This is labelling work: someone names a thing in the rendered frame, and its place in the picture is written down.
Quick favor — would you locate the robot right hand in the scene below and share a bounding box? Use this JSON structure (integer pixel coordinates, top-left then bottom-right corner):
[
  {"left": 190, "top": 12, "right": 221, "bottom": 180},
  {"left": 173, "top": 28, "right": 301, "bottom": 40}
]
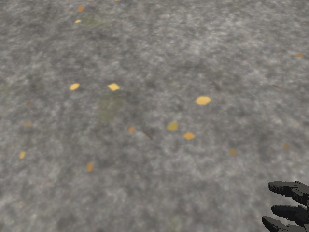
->
[{"left": 262, "top": 181, "right": 309, "bottom": 232}]

